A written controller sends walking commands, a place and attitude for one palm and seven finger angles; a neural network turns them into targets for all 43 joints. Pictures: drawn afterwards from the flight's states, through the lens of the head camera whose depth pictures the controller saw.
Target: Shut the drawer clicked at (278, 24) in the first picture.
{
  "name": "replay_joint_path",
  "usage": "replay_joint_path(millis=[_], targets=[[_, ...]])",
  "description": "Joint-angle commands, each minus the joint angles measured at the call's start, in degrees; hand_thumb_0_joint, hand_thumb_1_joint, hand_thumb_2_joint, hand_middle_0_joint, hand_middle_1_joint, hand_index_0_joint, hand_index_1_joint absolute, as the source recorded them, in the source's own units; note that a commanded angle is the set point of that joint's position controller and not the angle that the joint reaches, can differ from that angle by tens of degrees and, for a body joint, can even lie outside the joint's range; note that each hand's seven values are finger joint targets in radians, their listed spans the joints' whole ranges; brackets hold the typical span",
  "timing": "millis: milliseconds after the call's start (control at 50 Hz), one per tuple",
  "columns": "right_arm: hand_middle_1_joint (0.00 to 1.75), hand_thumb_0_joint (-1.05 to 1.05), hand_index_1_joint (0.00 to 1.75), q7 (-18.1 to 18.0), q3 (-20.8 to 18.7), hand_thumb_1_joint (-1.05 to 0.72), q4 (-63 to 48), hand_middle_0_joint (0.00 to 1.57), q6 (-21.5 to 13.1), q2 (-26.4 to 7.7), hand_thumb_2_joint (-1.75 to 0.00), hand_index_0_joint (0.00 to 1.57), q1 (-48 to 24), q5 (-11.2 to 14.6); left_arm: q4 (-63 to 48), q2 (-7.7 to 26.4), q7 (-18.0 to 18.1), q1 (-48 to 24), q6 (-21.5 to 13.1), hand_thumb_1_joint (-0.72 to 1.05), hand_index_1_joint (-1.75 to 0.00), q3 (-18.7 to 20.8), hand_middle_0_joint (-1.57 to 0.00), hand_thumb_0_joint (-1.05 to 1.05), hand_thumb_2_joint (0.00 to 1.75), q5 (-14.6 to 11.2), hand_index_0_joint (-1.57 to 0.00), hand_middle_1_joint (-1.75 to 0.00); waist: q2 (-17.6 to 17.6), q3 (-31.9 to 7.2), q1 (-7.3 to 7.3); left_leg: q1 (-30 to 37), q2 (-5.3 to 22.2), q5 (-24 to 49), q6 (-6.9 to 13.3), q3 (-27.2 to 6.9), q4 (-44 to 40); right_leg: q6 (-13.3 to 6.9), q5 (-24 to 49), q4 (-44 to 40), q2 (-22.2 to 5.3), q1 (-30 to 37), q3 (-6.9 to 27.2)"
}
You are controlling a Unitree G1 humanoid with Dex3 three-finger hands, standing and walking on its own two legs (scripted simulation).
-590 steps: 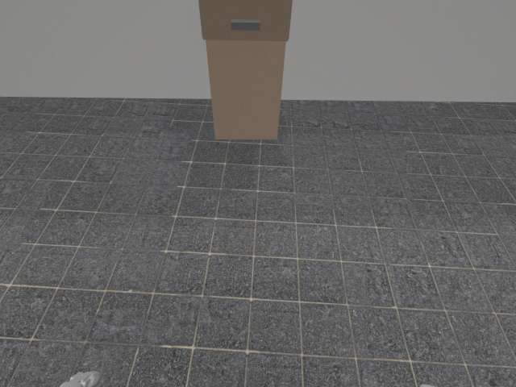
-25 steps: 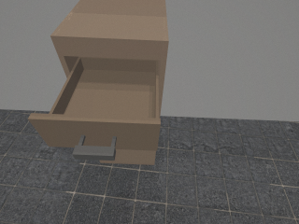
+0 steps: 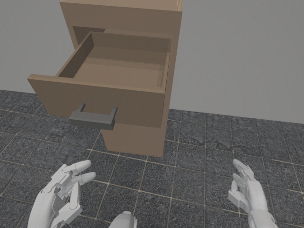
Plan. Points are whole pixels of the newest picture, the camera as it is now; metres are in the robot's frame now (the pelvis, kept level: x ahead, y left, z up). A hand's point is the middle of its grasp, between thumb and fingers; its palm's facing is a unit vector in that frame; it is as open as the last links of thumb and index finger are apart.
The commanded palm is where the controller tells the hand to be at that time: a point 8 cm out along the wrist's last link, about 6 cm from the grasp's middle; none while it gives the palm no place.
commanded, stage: raise the hand and make a fist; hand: left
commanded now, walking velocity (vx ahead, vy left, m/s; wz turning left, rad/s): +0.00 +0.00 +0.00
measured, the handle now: (95, 114) +0.36 +0.19 +0.11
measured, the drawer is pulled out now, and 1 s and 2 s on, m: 0.29 0.29 0.29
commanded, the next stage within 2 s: bring the fist close to the handle in 1.44 s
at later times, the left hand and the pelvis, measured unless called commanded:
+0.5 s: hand (73, 182) +0.18 +0.18 +0.12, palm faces -0.03 -1.00 -0.05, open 3.4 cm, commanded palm +0.14 +0.22 +0.14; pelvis +0.03 +0.01 +0.04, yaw -1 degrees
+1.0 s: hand (72, 171) +0.18 +0.15 +0.19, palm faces -0.03 -1.00 -0.08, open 3.2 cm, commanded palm +0.14 +0.20 +0.21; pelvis +0.02 +0.03 +0.04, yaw +0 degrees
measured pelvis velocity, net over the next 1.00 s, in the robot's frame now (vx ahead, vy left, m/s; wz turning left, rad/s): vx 0.02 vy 0.03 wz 0.00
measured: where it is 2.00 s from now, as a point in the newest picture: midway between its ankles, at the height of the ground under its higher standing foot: outside the picture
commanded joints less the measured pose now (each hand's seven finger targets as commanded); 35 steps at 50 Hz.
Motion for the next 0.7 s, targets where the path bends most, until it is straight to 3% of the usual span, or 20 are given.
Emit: replay_joint_path(millis=[0, 40, 80, 100, 140, 180, 200, 240, 300, 360, 380, 460, 560, 580, 640, 680], targets=[[0.3, 0.0, 0.3, -2.7, -0.2, -0.9, -7.8, 0.2, -2.5, -5.5, -0.9, 0.2, 1.7, 0.8, -17.3, 7.6, -0.7, -13.1, -1.4, 0.9, -0.82, 3.0, -0.68, 0.0, 0.9, -2.1, -0.68, -0.82, -0.5, -2.5, -5.93, 7.1, -1.8, -0.4, 3.0, 0.5, -6.3, 2.6, -6.0, -22.5, -0.8, -3.2, 13.2], [0.3, 0.0, 0.3, -3.2, 0.5, -0.9, -7.8, 0.2, -2.8, -5.6, -0.9, 0.2, 1.4, 1.3, -16.4, 8.4, -3.0, -12.3, 1.7, 0.9, -0.86, 2.8, -0.72, 0.0, 0.9, -2.4, -0.72, -0.86, 1.7, -3.1, -5.24, 8.3, -1.8, 1.1, 3.1, 0.2, -7.4, 2.7, -3.8, -23.5, -1.3, -0.5, 13.5], [0.3, 0.0, 0.3, -3.6, 0.8, -0.9, -7.3, 0.2, -2.7, -5.5, -0.9, 0.2, 0.4, 1.5, -12.1, 10.6, -3.9, -9.3, 5.8, 0.9, -0.91, 6.4, -0.76, 0.0, 0.9, -3.0, -0.76, -0.91, -0.6, -3.0, -3.94, 8.2, -1.9, 2.7, 3.0, -0.3, -8.3, 3.8, -0.1, -24.5, -1.9, 2.7, 14.3], [0.3, 0.0, 0.3, -3.7, 1.0, -0.9, -7.3, 0.2, -2.6, -5.2, -0.9, 0.2, 0.5, 1.6, -12.3, 10.0, -4.3, -8.5, 7.3, 0.9, -0.93, 6.9, -0.78, 0.0, 0.9, -3.6, -0.78, -0.93, -1.4, -3.5, -3.33, 8.8, -2.0, 4.1, 2.9, -0.4, -9.3, 4.1, 3.1, -24.7, -2.5, 4.9, 14.1], [0.3, 0.0, 0.3, -3.9, 1.0, -0.9, -7.0, 0.2, -2.6, -4.6, -0.9, 0.2, -0.2, 1.7, -12.2, 10.5, -4.0, -5.9, 9.8, 0.9, -0.97, 10.0, -0.82, 0.0, 0.9, -4.9, -0.82, -0.97, -1.0, -4.3, -1.84, 10.4, -2.0, 6.5, 2.6, -0.6, -11.2, 4.6, 8.8, -24.6, -3.0, 8.1, 13.1], [0.3, 0.0, 0.3, -3.9, 0.7, -0.9, -6.1, 0.2, -2.5, -4.1, -0.9, 0.2, -1.4, 1.6, -10.6, 11.3, -2.9, -2.4, 10.8, 0.9, -1.01, 13.1, -0.86, 0.0, 0.9, -5.3, -0.86, -1.01, -5.1, -4.2, -0.62, 11.1, -2.0, 8.8, 2.5, -0.9, -12.2, 5.8, 15.0, -24.6, -3.3, 11.0, 12.9], [0.3, 0.0, 0.3, -3.8, 0.9, -0.9, -6.4, 0.2, -2.7, -3.8, -0.9, 0.2, -0.7, 1.5, -12.4, 9.0, -2.9, -2.1, 10.5, 0.9, -1.04, 11.4, -0.88, 0.0, 0.9, -5.8, -0.88, -1.04, -5.3, -4.0, -0.81, 11.4, -2.2, 9.8, 2.5, -0.9, -13.0, 6.3, 18.9, -24.4, -3.7, 12.0, 12.8], [0.3, 0.0, 0.3, -3.5, 0.4, -0.9, -5.8, 0.2, -3.4, -3.8, -0.9, 0.2, -0.4, 1.6, -14.1, 9.6, -2.6, -0.8, 9.4, 0.9, -1.08, 12.5, -0.92, 0.0, 0.9, -5.9, -0.92, -1.08, -3.9, -4.6, -0.48, 13.3, -2.2, 12.0, 2.3, -0.6, -14.2, 6.2, 23.9, -23.6, -3.4, 13.2, 11.4], [0.3, 0.0, 0.3, -2.9, 0.1, -0.9, -5.7, 0.2, -4.6, -4.1, -0.9, 0.2, 0.4, 1.7, -16.3, 7.8, -3.0, 2.1, 7.5, 0.9, -1.14, 10.0, -0.98, 0.0, 0.9, -5.4, -0.98, -1.14, -4.6, -4.3, -0.86, 15.6, -2.3, 14.0, 2.6, -0.3, -15.2, 6.4, 28.1, -23.2, -2.8, 13.2, 10.1], [0.3, 0.0, 0.3, -2.4, -0.2, -0.9, -5.8, 0.2, -6.5, -4.5, -0.9, 0.2, 1.1, 1.8, -20.4, 6.7, -3.4, 3.2, 6.0, 0.9, -1.21, 7.2, -1.04, 0.0, 0.9, -5.2, -1.04, -1.21, -1.1, -4.8, -1.42, 19.0, -2.3, 15.2, 2.8, 0.1, -16.5, 5.0, 27.2, -22.6, -1.7, 11.8, 7.3], [0.3, 0.0, 0.3, -2.3, -0.1, -0.9, -5.5, 0.2, -6.7, -4.7, -0.9, 0.2, 0.8, 1.7, -20.9, 6.5, -3.0, 2.9, 5.9, 0.9, -1.23, 6.6, -1.06, 0.0, 0.9, -4.9, -1.06, -1.23, -3.1, -3.4, -1.87, 19.0, -2.2, 14.9, 3.0, -0.2, -16.6, 4.9, 25.9, -22.9, -1.4, 11.3, 7.1], [0.3, 0.0, 0.3, -1.9, -0.2, -0.9, -6.4, 0.2, -7.7, -5.0, -0.9, 0.2, 1.5, 1.8, -26.3, 5.9, -1.3, 3.5, 5.8, 0.9, -1.32, 4.5, -1.14, 0.0, 0.9, -3.6, -1.14, -1.32, 1.0, -4.5, -1.5, 22.2, -2.0, 15.2, 3.2, -0.1, -18.8, 2.8, 21.0, -21.7, 0.2, 10.0, 3.5], [0.3, 0.0, 0.3, -1.0, 0.5, -0.9, -8.0, 0.2, -7.1, -4.6, -0.9, 0.2, 0.9, 1.7, -31.3, 4.1, 2.1, 5.1, 8.9, 0.9, -1.43, 0.8, -1.24, 0.0, 0.9, -1.3, -1.24, -1.43, 2.3, -3.4, -1.35, 23.7, -1.4, 14.2, 3.1, -0.8, -20.7, 2.3, 18.6, -21.4, 0.6, 9.7, 1.5], [0.3, 0.0, 0.3, -1.0, 0.6, -0.9, -7.7, 0.2, -6.5, -4.8, -0.9, 0.2, 0.5, 1.6, -31.4, 5.1, 3.0, 4.7, 10.0, 0.9, -1.45, 1.7, -1.26, 0.0, 0.9, -0.5, -1.26, -1.45, 1.0, -3.0, -1.39, 23.8, -1.2, 14.0, 3.2, -1.0, -20.9, 2.3, 18.4, -21.7, 0.7, 10.0, 1.5], [0.3, 0.0, 0.3, -0.5, 1.6, -0.9, -9.6, 0.2, -5.7, -4.6, -0.9, 0.2, 0.5, 1.7, -35.4, 2.9, 3.6, 3.0, 13.1, 0.9, -1.51, -2.3, -1.32, 0.0, 0.9, 0.1, -1.32, -1.51, 3.1, -1.8, -1.6, 24.3, -0.9, 12.6, 3.0, -1.5, -22.2, 2.2, 16.7, -21.6, 0.7, 10.1, 0.8], [0.3, 0.0, 0.3, -0.5, 1.9, -0.9, -9.5, 0.2, -4.8, -4.6, -0.9, 0.2, -0.3, 1.6, -35.3, 4.3, 4.6, 4.5, 15.4, 0.9, -1.56, -1.0, -1.36, 0.0, 0.9, 1.2, -1.36, -1.56, 2.0, -0.9, -0.96, 24.5, -0.6, 12.3, 2.9, -1.9, -22.9, 2.1, 16.4, -22.3, 0.9, 10.7, 0.7]])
